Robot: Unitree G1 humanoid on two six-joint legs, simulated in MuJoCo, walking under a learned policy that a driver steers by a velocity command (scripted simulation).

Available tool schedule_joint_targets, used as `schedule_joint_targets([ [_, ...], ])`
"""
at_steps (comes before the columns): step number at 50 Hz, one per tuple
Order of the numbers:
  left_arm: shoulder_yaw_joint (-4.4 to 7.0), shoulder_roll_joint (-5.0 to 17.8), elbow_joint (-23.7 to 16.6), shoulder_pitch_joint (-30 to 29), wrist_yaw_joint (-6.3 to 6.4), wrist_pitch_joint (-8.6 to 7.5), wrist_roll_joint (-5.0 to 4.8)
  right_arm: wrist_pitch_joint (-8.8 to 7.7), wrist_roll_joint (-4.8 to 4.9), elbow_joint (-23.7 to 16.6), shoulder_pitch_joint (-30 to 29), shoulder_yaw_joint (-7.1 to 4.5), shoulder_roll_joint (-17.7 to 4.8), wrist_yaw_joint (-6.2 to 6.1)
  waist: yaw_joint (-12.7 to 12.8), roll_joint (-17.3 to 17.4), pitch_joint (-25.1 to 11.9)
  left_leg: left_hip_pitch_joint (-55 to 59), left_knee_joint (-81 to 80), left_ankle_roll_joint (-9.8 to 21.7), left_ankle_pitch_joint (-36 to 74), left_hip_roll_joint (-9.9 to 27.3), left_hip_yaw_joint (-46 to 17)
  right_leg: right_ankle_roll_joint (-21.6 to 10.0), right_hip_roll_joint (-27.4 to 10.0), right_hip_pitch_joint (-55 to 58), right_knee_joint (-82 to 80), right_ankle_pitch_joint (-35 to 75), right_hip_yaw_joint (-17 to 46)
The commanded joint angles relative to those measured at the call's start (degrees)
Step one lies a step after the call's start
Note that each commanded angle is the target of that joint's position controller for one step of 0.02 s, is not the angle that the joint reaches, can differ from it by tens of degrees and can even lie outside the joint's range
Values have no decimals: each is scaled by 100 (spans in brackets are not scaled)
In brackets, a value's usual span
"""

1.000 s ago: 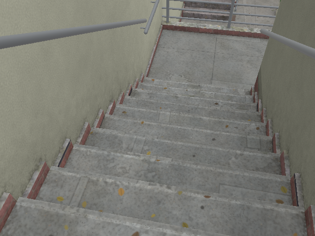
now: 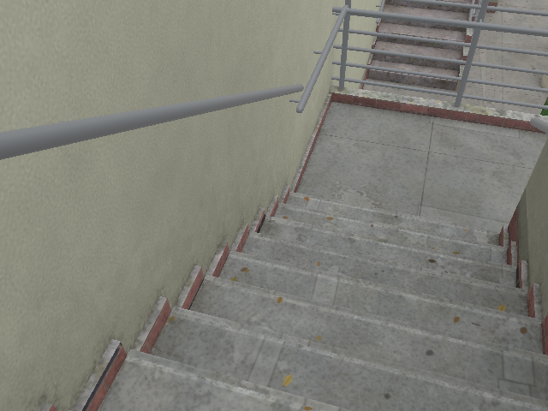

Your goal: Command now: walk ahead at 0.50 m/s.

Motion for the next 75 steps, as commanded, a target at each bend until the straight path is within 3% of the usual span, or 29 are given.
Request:
schedule_joint_targets([
  [1,43,785,-230,-42,54,-343,-28,33,-32,-438,-476,-133,-497,189,-310,-193,1267,-436,-3388,-326,2099,536,-223,-704,-1607,-1450,-2139,1874,1804],
  [3,91,1018,-122,107,132,-306,-53,50,-280,-88,-229,-65,-163,362,-281,-690,680,904,-4195,-312,3054,602,363,-775,-1393,-1461,-1822,3415,1442],
  [6,32,613,99,710,170,-305,-108,-23,-67,-278,-1066,-211,-423,429,108,-566,780,-761,-4894,-80,4497,810,25,-769,-1330,353,-1174,1868,1750],
  [8,54,674,163,1159,239,-296,30,-177,-151,-469,-1954,-173,-346,404,623,-576,809,-1355,-5429,-133,4488,752,112,-861,-1363,1117,-877,1359,2073],
  [12,3,684,45,695,161,-208,71,-253,51,-659,-2263,-68,-49,623,765,-299,893,1382,-6996,-157,5516,549,636,-585,-1099,-657,-565,381,1478],
  [16,25,741,162,912,297,-118,196,-284,93,-766,-2240,-86,-346,456,1026,-547,1184,1428,-8291,-110,4734,842,370,-546,-1108,522,528,1692,1536],
  [19,48,851,430,1098,405,51,181,-245,29,180,658,-334,-807,230,-180,51,-99,4484,-8742,-59,4383,708,784,-472,-721,34,4310,2574,951],
  [20,113,628,545,1450,369,17,57,-270,-28,380,1318,-360,-1030,233,-255,1007,-549,5996,-7614,91,5801,1317,202,-215,84,-1604,6606,-2076,602],
  [21,92,470,389,2084,393,-53,-194,-244,-124,287,1590,-279,-1121,361,-17,1144,-1442,7404,-5518,443,8020,2335,-556,-40,-27,-3091,7710,-3351,1071],
  [22,40,658,-49,1238,375,-36,-232,-223,107,268,1695,-427,-1327,451,-425,1126,-1846,7647,-6614,1331,4537,2986,-1797,26,-155,-4442,7480,-2479,907],
  [24,117,805,-288,-112,284,73,124,-219,69,40,750,-327,-714,329,-279,276,-274,4862,-8242,1413,1035,2688,-1798,127,-539,-4221,6400,-1019,841],
  [27,136,508,-240,-173,137,285,207,-537,40,188,424,-184,-440,238,457,-136,910,1942,-8297,880,2946,2117,-674,482,-767,-2552,3239,1091,1377],
  [30,165,382,-5,379,89,455,276,-641,56,248,534,-345,-897,273,695,336,200,2144,-7901,877,4416,2014,-336,453,-556,-2084,3100,2146,959],
  [33,280,480,-391,-605,31,347,159,-737,259,336,674,-195,-237,186,528,441,301,2426,-7434,308,2800,1599,186,143,-575,-2447,1612,4105,1162],
  [43,52,213,-1357,-3103,-94,141,83,-513,-71,565,1633,-120,-417,-81,-746,140,1460,3187,-5875,421,1010,1849,290,107,-542,-2388,-1179,4284,484],
  [46,147,305,-800,-1963,-118,162,35,-283,-79,613,1707,-118,-539,-106,-332,-231,1039,2942,-4177,459,2832,1847,772,-209,-340,-639,-1692,3347,-161],
  [48,307,612,-104,-214,-66,159,178,-243,33,430,1310,-180,-836,-43,632,-723,80,2094,-1483,407,2800,1311,1235,-449,-158,1862,-2023,3664,-222],
  [49,434,1177,4,272,-78,113,186,-260,60,262,1444,-169,-392,-27,582,-1732,-525,-447,1336,59,-2170,598,1459,-1180,-1396,4121,-103,7224,1099],
  [50,481,1408,-96,795,-86,154,-141,-305,226,-196,1154,-142,-570,0,981,-1319,-1851,-1772,2201,-53,-2453,631,860,-1840,-2192,5426,499,7283,2410],
  [51,534,1685,-182,955,57,231,-135,-420,284,-640,416,-127,-660,3,1255,-1213,-2056,-2806,2141,-216,-1935,452,593,-2338,-2764,5425,-858,4723,3694],
  [52,488,1500,-199,687,207,324,-86,-430,128,-796,-287,-107,-591,-37,1075,-736,-1197,-3344,1346,-302,-1557,595,325,-2172,-2784,4464,-1634,2458,3987],
  [55,98,596,-208,-67,122,167,41,-175,-159,-305,325,-197,-468,88,28,274,191,-2045,-1255,-304,223,981,-24,-1399,-1694,1013,-1058,1304,2859],
  [56,70,646,-498,-777,162,65,-90,-94,-105,-569,-321,-163,-398,168,-235,394,566,-375,-3341,-526,1459,888,138,-1100,-1164,-948,-1895,1947,2185],
  [59,216,1071,-344,-383,175,9,-1,-38,-166,-33,735,-174,-193,214,-438,-772,-185,980,-3363,-575,2921,653,475,-1255,-1010,-1084,-1488,4029,2174],
  [62,69,483,-340,-86,302,-10,-241,-146,-113,-678,-943,-289,-509,265,27,-241,233,150,-5400,-483,5120,753,14,-1098,-650,-727,-907,1016,2531],
  [69,96,830,-413,202,290,-5,135,-279,29,-1071,-1903,-116,-276,385,675,-922,860,1310,-7206,-460,4356,478,-7,-959,-478,-729,181,487,2816],
  [72,98,817,-190,488,493,59,262,-413,216,-805,-1086,-212,-539,289,623,-536,987,1918,-8754,-327,4621,844,-128,-893,-394,-8,1438,1174,2744],
  [74,56,781,-131,495,436,107,185,-409,44,-196,437,-338,-734,230,206,22,420,3526,-8823,-181,4202,562,627,-827,-166,-312,3406,2170,2080],
  [75,88,715,-37,781,327,76,113,-424,-31,88,1216,-394,-921,287,-7,622,-70,4885,-8131,30,5205,966,-49,-668,310,-1423,5403,478,1681],
])
Keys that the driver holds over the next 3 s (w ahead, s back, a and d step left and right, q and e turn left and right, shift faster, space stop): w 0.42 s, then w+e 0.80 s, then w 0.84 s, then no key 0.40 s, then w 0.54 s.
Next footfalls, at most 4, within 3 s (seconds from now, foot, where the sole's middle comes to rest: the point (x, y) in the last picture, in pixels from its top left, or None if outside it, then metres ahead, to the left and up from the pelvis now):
0.38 left None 0.36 0.15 -0.91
0.96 right None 0.61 -0.06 -1.07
1.48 left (281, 359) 0.94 0.01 -1.24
2.06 right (346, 331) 1.14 -0.26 -1.40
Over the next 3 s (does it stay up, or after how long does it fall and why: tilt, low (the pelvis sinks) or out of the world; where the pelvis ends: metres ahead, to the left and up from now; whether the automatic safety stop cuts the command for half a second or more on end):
stays up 1.40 -0.29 -0.80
